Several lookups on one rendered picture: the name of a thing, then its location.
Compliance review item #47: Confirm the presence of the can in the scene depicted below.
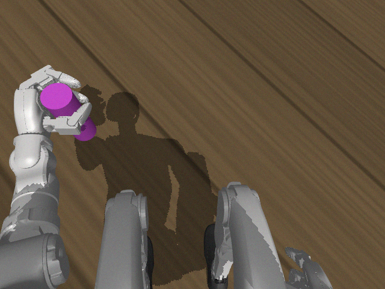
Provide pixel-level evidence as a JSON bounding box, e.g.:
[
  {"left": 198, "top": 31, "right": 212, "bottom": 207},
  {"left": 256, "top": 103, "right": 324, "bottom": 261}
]
[{"left": 40, "top": 83, "right": 97, "bottom": 141}]

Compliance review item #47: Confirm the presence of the right robot foot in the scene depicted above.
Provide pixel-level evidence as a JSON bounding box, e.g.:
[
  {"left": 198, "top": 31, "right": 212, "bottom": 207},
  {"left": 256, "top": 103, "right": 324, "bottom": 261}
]
[{"left": 204, "top": 224, "right": 228, "bottom": 289}]

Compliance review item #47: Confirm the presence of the left robot arm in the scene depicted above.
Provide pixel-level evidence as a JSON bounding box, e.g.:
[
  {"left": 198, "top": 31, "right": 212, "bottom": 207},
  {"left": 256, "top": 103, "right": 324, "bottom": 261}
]
[{"left": 0, "top": 133, "right": 70, "bottom": 289}]

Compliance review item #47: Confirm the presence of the right robot hand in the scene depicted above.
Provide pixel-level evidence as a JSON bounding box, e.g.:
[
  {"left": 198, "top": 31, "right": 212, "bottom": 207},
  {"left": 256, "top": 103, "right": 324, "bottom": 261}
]
[{"left": 285, "top": 247, "right": 333, "bottom": 289}]

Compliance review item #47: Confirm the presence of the left robot hand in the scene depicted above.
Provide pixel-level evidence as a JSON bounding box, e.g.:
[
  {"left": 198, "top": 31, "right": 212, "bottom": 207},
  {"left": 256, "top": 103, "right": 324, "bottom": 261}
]
[{"left": 14, "top": 65, "right": 92, "bottom": 138}]

